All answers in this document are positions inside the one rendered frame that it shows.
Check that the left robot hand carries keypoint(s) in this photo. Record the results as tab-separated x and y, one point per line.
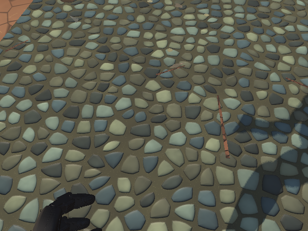
51	217

